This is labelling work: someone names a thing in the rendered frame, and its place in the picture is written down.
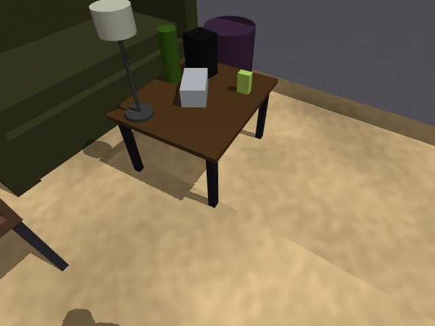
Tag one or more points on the sofa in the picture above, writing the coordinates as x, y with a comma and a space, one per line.
58, 79

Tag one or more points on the desk lamp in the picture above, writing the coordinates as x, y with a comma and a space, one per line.
114, 21

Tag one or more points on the chair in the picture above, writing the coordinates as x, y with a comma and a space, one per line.
10, 220

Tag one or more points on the coffee table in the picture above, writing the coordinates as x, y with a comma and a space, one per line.
206, 132

